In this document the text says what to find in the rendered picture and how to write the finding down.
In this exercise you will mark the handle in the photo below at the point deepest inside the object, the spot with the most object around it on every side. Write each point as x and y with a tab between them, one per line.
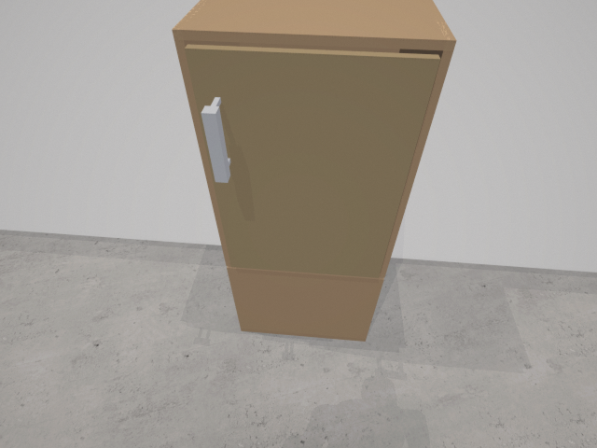
213	128

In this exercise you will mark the cupboard door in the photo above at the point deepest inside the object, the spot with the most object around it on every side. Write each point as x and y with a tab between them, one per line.
320	144

